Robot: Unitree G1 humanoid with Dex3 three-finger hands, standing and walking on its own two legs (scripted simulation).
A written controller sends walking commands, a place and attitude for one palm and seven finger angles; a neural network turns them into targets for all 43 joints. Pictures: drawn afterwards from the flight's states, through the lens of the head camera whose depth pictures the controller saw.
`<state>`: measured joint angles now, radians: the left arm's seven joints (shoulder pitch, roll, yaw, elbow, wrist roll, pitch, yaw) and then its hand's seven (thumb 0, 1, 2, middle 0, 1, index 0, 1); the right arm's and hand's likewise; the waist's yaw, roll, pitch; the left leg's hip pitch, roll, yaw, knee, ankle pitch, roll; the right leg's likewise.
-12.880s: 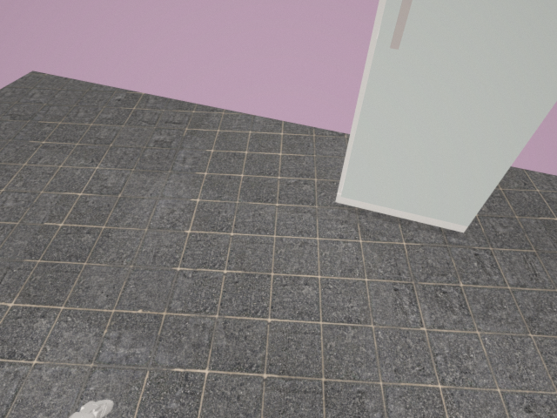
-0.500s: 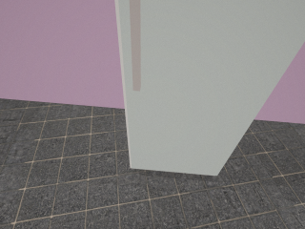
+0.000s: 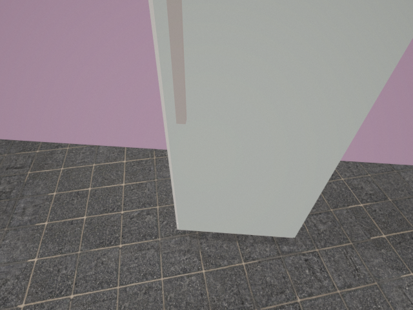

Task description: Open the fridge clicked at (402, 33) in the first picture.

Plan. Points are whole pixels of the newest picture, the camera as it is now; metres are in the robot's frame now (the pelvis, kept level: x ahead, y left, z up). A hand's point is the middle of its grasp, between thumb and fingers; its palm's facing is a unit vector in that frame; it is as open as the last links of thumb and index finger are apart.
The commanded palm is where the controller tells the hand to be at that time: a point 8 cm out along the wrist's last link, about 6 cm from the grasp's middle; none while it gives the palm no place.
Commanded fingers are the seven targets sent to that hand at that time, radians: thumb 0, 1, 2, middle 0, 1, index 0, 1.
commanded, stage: look again from close up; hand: left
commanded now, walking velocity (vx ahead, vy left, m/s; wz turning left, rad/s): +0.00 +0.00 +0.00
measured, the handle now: (178, 47) +0.60 +0.10 +0.24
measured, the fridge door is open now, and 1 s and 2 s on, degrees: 0 0 0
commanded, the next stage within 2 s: shuffle to correct the standing spot in 1.34 s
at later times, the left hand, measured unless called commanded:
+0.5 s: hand out of the picture -0.02 +0.15 -0.18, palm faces +0.06 -0.99 -0.14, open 7.4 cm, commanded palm none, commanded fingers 0.00 0.90 0.90 -0.20 -0.30 -0.20 -0.30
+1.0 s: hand out of the picture +0.00 +0.15 -0.18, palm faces +0.05 -0.99 -0.14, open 7.4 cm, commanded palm none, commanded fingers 0.00 0.90 0.90 -0.20 -0.30 -0.20 -0.30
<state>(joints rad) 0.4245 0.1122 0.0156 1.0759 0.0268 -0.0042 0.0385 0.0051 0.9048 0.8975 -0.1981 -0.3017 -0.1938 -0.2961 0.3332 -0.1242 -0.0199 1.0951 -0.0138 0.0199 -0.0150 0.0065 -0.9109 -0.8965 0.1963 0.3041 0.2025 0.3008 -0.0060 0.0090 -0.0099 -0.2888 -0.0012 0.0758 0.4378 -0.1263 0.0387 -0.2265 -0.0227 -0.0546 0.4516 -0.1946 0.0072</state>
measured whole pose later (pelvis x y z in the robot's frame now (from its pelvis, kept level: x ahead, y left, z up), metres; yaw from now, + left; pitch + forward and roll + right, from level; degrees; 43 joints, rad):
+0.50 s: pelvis +0.01 +0.00 +0.00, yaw +0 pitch -1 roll -1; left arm 0.40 0.10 0.02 1.07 0.02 -0.01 0.04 0.00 0.90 0.90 -0.20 -0.30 -0.19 -0.30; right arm 0.35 -0.10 -0.02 1.10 -0.02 0.01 -0.02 0.01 -0.91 -0.90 0.20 0.30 0.20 0.30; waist -0.01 0.00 0.00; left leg -0.30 0.00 0.07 0.45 -0.14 0.04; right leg -0.23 -0.02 -0.06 0.45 -0.20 0.00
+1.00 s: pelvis +0.03 +0.00 +0.00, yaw +0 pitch -1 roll -1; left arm 0.37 0.11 0.01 1.08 0.02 -0.02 0.04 0.01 0.90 0.90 -0.20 -0.30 -0.19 -0.30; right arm 0.31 -0.12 -0.01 1.11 -0.01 0.00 -0.02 0.01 -0.92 -0.90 0.20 0.30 0.20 0.30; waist -0.01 -0.01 0.01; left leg -0.26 0.00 0.07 0.43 -0.15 0.04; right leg -0.19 -0.02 -0.05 0.42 -0.22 0.01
